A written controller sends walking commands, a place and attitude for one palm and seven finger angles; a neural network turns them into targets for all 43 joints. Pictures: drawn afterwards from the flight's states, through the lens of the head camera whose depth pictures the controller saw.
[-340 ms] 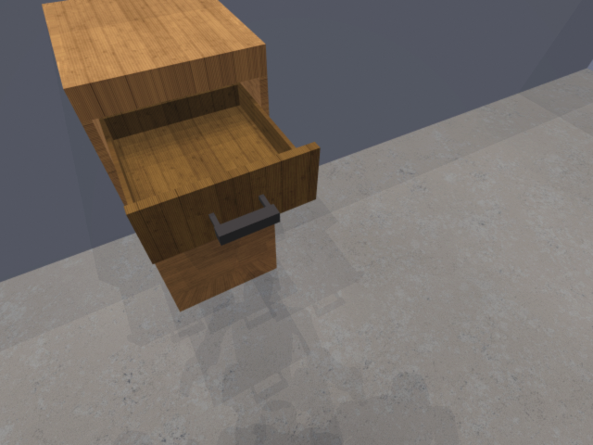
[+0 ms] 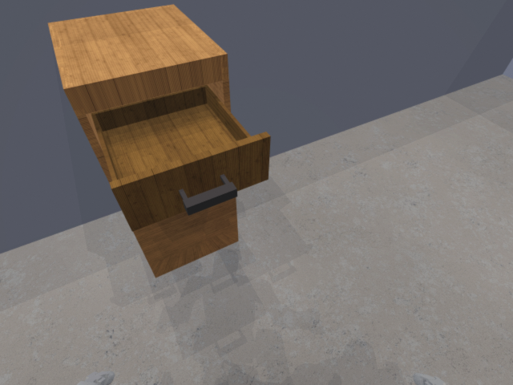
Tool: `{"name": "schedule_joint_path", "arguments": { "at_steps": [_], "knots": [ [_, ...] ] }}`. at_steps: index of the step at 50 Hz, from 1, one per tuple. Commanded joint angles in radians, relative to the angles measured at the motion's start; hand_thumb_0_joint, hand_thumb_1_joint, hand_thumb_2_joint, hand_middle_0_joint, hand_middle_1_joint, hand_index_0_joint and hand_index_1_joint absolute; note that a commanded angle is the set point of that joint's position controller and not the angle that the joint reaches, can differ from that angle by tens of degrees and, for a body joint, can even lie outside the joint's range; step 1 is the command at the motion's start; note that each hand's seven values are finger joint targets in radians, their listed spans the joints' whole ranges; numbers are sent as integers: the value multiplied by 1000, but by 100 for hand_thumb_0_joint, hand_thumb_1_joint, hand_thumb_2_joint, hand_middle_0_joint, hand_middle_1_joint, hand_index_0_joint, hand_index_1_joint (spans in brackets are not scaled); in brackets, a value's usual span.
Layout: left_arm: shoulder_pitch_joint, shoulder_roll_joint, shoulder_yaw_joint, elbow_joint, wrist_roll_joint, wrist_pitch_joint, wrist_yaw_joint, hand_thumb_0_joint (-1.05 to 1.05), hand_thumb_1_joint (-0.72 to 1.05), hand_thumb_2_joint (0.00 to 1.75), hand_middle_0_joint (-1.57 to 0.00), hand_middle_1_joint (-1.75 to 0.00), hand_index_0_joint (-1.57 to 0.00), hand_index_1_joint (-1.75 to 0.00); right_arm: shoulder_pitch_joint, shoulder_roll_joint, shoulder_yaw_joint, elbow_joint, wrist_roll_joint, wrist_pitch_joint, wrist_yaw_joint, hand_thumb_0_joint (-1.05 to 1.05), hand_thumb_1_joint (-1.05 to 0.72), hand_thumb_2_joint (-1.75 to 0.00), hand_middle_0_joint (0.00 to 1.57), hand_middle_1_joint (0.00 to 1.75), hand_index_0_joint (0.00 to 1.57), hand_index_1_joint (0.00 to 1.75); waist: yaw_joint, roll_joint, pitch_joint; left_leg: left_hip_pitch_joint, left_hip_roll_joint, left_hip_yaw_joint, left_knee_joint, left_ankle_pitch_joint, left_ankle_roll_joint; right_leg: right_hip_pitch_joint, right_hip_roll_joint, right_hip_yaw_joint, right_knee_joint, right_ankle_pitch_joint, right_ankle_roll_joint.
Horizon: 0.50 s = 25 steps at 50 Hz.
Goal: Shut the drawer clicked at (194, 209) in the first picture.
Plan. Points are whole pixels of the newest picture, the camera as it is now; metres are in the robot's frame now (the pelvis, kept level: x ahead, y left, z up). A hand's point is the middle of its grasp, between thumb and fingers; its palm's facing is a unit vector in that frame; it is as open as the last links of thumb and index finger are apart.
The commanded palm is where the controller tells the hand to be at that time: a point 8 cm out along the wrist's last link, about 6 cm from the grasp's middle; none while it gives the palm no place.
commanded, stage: stand and wait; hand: left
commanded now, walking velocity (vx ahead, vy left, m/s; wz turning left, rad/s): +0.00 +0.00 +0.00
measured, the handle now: (207, 191) +0.50 +0.15 -0.03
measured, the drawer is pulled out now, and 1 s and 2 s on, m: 0.28 0.28 0.28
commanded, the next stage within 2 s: look at it before walking up in 0.68 s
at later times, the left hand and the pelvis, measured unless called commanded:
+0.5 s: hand out of the picture +0.06 +0.21 -0.15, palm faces -0.04 -0.94 -0.33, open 7.4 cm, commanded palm none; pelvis -0.01 -0.03 +0.00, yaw +0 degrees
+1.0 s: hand out of the picture +0.07 +0.22 -0.15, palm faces -0.02 -0.94 -0.33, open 7.4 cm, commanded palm none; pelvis -0.01 -0.02 +0.01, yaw +0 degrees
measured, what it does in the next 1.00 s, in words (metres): stands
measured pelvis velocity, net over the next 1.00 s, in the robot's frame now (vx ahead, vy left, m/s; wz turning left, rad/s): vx -0.01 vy -0.02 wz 0.00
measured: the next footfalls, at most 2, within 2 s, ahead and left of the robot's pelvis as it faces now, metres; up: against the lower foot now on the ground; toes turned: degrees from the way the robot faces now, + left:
none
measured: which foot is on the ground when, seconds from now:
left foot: down 0.00-1.00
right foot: down 0.00-1.00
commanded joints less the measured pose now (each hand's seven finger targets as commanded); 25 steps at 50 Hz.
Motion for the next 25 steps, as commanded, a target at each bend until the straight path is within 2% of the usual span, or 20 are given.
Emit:
{"name": "schedule_joint_path", "arguments": {
  "at_steps": [1,8,17,25],
  "knots": [
    [-38,195,38,-54,-5,-24,6,0,90,90,-20,-30,-20,-30,-47,-189,-28,-50,-2,-17,-9,0,-90,-90,20,30,20,30,-7,1,-56,28,132,-106,-90,210,21,-4,-76,61,-79,183,-48],
    [-39,202,38,-36,-7,-30,5,0,90,90,-20,-30,-20,-30,-40,-186,-23,-25,1,-14,-7,0,-90,-90,20,30,20,30,-9,-21,-73,42,133,-105,-96,186,13,7,-83,73,-107,183,-53],
    [-34,202,37,-2,-11,-35,5,0,90,90,-20,-30,-20,-30,-20,-184,-19,20,2,-13,-8,0,-90,-90,20,30,20,30,-8,-17,-58,32,132,-100,-108,150,2,5,-86,89,-138,149,-56],
    [-26,200,40,15,-11,-40,7,0,90,90,-20,-30,-20,-30,-5,-177,-19,43,2,-14,-9,0,-90,-90,20,30,20,30,-8,-32,-72,42,136,-96,-104,167,-2,15,-89,91,-145,174,-57]
  ]
}}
